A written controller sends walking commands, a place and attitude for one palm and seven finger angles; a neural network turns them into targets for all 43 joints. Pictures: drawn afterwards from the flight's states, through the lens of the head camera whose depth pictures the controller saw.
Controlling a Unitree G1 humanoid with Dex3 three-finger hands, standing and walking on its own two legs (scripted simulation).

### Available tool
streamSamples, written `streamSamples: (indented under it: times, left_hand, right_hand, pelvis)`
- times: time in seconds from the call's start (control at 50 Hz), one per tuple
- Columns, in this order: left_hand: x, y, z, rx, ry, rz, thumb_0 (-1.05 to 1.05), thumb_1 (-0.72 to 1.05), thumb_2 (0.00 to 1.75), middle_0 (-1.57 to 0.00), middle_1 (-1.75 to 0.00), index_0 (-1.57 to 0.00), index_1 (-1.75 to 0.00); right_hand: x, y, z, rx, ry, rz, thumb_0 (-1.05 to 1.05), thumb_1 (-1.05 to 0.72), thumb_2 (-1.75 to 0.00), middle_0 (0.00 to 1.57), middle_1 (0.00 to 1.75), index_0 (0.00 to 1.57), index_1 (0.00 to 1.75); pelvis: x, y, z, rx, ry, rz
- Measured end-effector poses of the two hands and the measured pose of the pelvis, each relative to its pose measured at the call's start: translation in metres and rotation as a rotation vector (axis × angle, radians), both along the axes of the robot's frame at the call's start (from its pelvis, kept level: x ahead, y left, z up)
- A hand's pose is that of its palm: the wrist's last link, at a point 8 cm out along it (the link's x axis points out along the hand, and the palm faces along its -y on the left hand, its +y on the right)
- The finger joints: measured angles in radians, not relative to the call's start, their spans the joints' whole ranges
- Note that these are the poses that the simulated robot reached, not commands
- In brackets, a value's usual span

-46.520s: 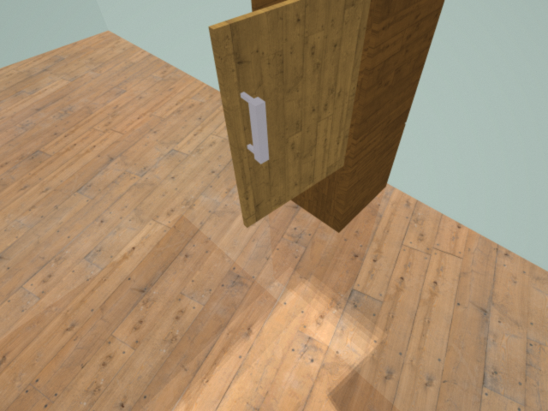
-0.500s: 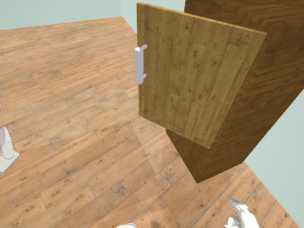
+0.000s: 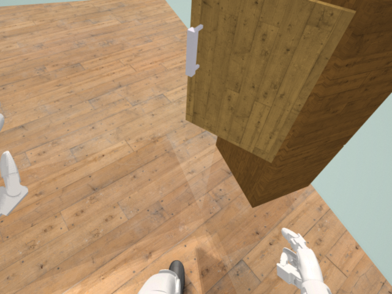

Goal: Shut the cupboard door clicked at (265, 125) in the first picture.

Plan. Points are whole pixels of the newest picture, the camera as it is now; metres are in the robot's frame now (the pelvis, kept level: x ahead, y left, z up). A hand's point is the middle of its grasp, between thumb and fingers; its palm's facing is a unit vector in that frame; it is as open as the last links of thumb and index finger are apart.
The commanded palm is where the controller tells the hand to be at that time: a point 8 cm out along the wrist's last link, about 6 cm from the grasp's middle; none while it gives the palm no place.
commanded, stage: stop stepping back and stand still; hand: left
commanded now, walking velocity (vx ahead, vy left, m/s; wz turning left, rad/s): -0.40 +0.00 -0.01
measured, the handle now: (195, 50) +0.82 +0.12 +0.05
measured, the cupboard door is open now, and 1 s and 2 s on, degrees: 35 35 35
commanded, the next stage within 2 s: let the arm hang, fingers relaxed in 0.82 s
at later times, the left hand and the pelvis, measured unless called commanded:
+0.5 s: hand out of the picture +0.11 +0.31 +0.19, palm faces +0.41 -0.87 -0.28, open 7.5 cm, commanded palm +0.01 +0.34 +0.20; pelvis -0.14 +0.05 +0.02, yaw -2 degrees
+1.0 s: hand out of the picture +0.09 +0.29 +0.08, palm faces +0.29 -0.89 -0.35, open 7.4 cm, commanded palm none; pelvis -0.13 +0.06 +0.00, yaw -1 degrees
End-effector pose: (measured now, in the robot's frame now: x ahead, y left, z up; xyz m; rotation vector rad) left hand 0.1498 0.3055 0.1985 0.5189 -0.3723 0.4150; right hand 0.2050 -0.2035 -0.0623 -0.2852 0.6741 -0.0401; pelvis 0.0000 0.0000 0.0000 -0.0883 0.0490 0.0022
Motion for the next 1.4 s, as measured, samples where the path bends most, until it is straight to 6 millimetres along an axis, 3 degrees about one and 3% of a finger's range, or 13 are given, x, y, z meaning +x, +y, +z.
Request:
streamSamples:
  times: [0.14,0.32,0.46,0.6,0.74,0.82,0.94,0.98,1.04,1.1,1.16,1.26,1.4]
  left_hand:
    - [-0.016,-0.005,0.022,0.027,-0.158,-0.137,0.02,0.88,0.9,-0.22,-0.31,-0.21,-0.31]
    - [-0.1,0.032,0.004,-0.039,-0.018,-0.015,0.02,0.88,0.9,-0.22,-0.31,-0.21,-0.31]
    - [-0.078,0.056,-0.015,-0.155,-0.036,0.001,0.02,0.89,0.9,-0.21,-0.31,-0.2,-0.3]
    - [-0.104,0.009,0.032,0.034,0.009,-0.286,0.02,0.89,0.9,-0.21,-0.31,-0.2,-0.3]
    - [-0.118,0.036,0.033,0.147,0.155,-0.094,0.01,0.88,0.89,-0.22,-0.31,-0.21,-0.31]
    - [-0.126,0.047,0.005,0.023,0.186,0.048,0.01,0.89,0.9,-0.21,-0.31,-0.21,-0.31]
    - [-0.123,0.029,-0.024,-0.155,0.122,0.023,0.02,0.89,0.9,-0.21,-0.31,-0.21,-0.3]
    - [-0.106,0.027,-0.066,-0.194,0.258,-0.026,0.01,0.89,0.9,-0.2,-0.31,-0.2,-0.3]
    - [-0.095,0.016,-0.165,-0.287,0.666,-0.039,0.01,0.9,0.9,-0.2,-0.3,-0.19,-0.3]
    - [-0.128,-0.013,-0.249,-0.391,1.069,-0.044,0.01,0.9,0.9,-0.2,-0.3,-0.19,-0.3]
    - [-0.183,-0.043,-0.298,-0.503,1.343,-0.045,0.02,0.91,0.9,-0.2,-0.3,-0.2,-0.3]
    - [-0.228,-0.027,-0.318,-0.611,1.441,0.107,-0.04,1.0,0.89,-0.21,-0.31,-0.21,-0.3]
    - [-0.279,-0.005,-0.317,-0.604,1.644,0.204,-0.02,0.95,0.89,-0.2,-0.3,-0.2,-0.3]
  right_hand:
    - [-0.06,-0.01,0.016,-0.006,-0.081,-0.102,0.01,-0.9,-0.9,0.2,0.3,0.21,0.3]
    - [-0.172,-0.028,0.022,-0.109,0.1,-0.214,0.01,-0.91,-0.9,0.2,0.3,0.21,0.3]
    - [-0.228,-0.001,0.014,-0.118,0.147,-0.23,0.01,-0.91,-0.9,0.2,0.3,0.21,0.3]
    - [-0.258,0.035,0.029,0.022,0.124,-0.263,0.01,-0.9,-0.9,0.2,0.3,0.21,0.3]
    - [-0.25,0.024,0.009,0.058,0.139,-0.255,0.01,-0.9,-0.9,0.21,0.3,0.21,0.3]
    - [-0.239,0.005,-0.009,0.034,0.153,-0.219,0.01,-0.9,-0.9,0.2,0.3,0.21,0.3]
    - [-0.221,-0.011,0.002,-0.043,0.12,-0.187,0.01,-0.91,-0.9,0.2,0.3,0.21,0.3]
    - [-0.211,-0.014,-0.007,-0.052,0.104,-0.138,0.01,-0.91,-0.9,0.2,0.3,0.21,0.3]
    - [-0.204,-0.013,-0.027,-0.033,0.115,-0.129,0.01,-0.91,-0.9,0.2,0.3,0.2,0.3]
    - [-0.212,-0.003,-0.041,0.008,0.163,-0.133,0.01,-0.91,-0.9,0.2,0.3,0.2,0.3]
    - [-0.232,0.011,-0.047,0.042,0.276,-0.145,0.01,-0.91,-0.9,0.2,0.3,0.2,0.3]
    - [-0.273,0.029,-0.053,0.043,0.486,-0.148,0.01,-0.91,-0.9,0.2,0.3,0.21,0.3]
    - [-0.307,0.029,-0.051,0.027,0.599,-0.237,0.0,-0.94,-0.9,0.2,0.3,0.21,0.3]
  pelvis:
    - [-0.043,0.001,-0.007,-0.01,-0.09,0.014]
    - [-0.079,0.025,0.012,0.044,-0.032,-0.064]
    - [-0.129,0.048,0.011,0.037,-0.074,-0.033]
    - [-0.14,0.047,0.034,0.012,-0.047,-0.078]
    - [-0.141,0.042,0.031,0.041,-0.025,-0.082]
    - [-0.147,0.042,0.019,0.054,-0.047,-0.08]
    - [-0.134,0.046,0.016,0.074,-0.088,-0.035]
    - [-0.132,0.053,0.004,0.054,-0.074,-0.017]
    - [-0.139,0.057,-0.008,0.09,-0.062,-0.012]
    - [-0.142,0.056,-0.007,0.091,-0.07,0.0]
    - [-0.137,0.052,0.001,0.096,-0.068,-0.004]
    - [-0.13,0.05,0.01,0.078,-0.072,0.008]
    - [-0.125,0.063,0.021,0.068,-0.08,-0.013]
